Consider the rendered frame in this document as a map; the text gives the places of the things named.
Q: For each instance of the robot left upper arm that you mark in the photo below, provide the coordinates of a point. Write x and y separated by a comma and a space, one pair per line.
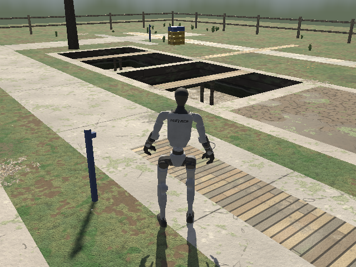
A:
158, 124

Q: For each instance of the left robot forearm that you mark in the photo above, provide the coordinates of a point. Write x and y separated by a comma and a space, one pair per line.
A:
149, 141

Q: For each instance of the robot right thigh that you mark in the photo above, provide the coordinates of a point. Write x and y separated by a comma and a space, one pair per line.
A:
190, 163

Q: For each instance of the robot right upper arm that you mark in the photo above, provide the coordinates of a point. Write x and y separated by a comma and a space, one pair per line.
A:
200, 127

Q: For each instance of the robot left hand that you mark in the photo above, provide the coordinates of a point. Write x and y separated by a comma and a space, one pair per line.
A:
146, 149

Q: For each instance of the robot right hand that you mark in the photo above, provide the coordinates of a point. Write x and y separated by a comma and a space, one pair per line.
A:
205, 155

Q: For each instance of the right robot forearm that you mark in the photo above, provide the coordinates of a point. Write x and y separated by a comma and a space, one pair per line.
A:
207, 146

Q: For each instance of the right robot shin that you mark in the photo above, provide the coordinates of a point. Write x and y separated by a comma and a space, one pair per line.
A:
190, 197

